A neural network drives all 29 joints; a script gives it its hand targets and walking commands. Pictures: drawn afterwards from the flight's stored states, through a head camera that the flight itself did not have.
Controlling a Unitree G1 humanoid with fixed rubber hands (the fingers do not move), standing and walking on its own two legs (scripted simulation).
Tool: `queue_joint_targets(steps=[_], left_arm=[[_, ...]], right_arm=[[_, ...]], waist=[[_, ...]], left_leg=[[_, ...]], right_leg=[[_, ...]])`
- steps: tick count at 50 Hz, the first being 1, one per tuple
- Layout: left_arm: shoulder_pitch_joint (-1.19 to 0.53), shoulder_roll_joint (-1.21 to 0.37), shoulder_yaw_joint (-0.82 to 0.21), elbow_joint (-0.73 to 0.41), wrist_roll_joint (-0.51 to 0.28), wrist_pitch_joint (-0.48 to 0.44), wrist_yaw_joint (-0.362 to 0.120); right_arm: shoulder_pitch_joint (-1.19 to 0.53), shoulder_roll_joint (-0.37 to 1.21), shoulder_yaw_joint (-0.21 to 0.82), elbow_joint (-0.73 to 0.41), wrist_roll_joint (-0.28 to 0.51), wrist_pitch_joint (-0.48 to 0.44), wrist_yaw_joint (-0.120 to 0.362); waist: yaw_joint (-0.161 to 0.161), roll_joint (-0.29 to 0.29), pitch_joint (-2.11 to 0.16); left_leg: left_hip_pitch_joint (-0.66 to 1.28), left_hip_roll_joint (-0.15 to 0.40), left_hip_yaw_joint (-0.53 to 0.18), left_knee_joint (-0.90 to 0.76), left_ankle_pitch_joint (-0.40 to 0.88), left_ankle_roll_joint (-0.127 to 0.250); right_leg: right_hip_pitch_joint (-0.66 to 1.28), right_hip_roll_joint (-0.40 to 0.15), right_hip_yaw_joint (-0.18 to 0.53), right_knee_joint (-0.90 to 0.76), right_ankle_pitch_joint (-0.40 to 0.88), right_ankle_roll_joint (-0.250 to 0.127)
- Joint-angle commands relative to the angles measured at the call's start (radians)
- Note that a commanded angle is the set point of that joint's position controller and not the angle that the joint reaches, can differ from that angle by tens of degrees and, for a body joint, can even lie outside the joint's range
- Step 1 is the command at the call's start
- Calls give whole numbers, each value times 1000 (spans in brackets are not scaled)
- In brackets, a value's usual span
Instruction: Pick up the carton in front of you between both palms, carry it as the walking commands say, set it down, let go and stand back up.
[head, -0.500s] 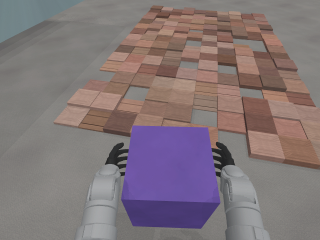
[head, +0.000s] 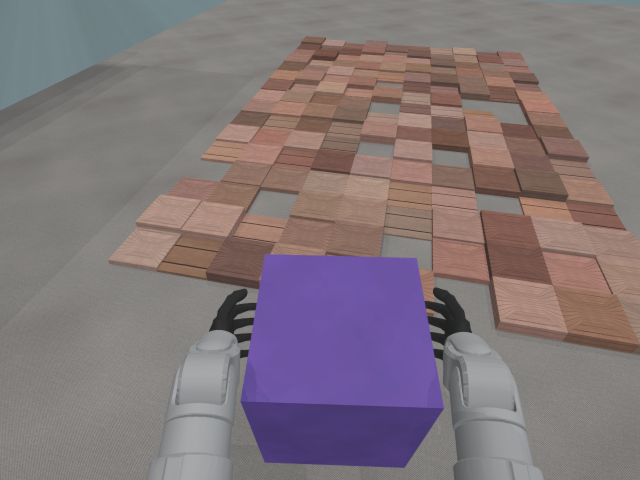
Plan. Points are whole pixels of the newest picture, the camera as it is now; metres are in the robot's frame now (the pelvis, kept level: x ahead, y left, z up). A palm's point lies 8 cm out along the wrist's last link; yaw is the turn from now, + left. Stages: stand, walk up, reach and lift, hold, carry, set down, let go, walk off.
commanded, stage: hold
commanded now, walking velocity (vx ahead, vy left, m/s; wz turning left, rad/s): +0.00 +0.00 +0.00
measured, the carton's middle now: (337, 364) +0.30 +0.00 -0.03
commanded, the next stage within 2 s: carry in 1.06 s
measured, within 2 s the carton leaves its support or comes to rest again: neither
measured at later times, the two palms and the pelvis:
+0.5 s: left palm (223, 340) +0.28 +0.15 +0.05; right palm (455, 342) +0.29 -0.15 +0.05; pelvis +0.00 +0.00 +0.00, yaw +0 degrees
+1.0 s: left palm (223, 343) +0.28 +0.15 +0.04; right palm (456, 343) +0.29 -0.15 +0.05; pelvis +0.00 +0.00 +0.00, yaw +0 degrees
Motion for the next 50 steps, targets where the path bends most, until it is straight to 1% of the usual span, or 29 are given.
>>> queue_joint_targets(steps=[1,10,16,27,35,42,50], left_arm=[[-538,-907,-512,-80,-265,-59,-240],[-593,-932,-506,-39,-261,-65,-241],[-590,-938,-499,-26,-257,-64,-241],[-538,-930,-507,-60,-262,-60,-234],[-506,-914,-517,-92,-268,-57,-232],[-498,-904,-523,-107,-270,-58,-232],[-512,-903,-521,-100,-268,-60,-233]], right_arm=[[-469,925,515,-15,254,-21,248],[-520,931,499,30,242,-30,254],[-524,929,492,39,237,-32,258],[-476,922,505,2,245,-28,252],[-437,922,518,-27,253,-22,244],[-425,924,525,-40,257,-19,239],[-437,926,523,-33,256,-20,240]], waist=[[3,1,-181],[-1,5,-202],[0,8,-210],[2,6,-227],[1,2,-227],[1,-1,-223],[1,-1,-217]], left_leg=[[52,-83,12,-39,60,13],[52,-79,15,-32,21,8],[60,-78,15,-34,43,5],[83,-82,12,-37,130,4],[85,-86,10,-38,163,6],[79,-87,10,-37,160,9],[72,-87,11,-36,132,11]], right_leg=[[-43,74,-13,-61,81,-5],[-59,74,-18,-48,33,-10],[-55,77,-19,-49,51,-10],[-26,81,-16,-51,139,-4],[-9,80,-11,-52,183,2],[-4,79,-9,-53,188,5],[-12,78,-10,-53,159,4]])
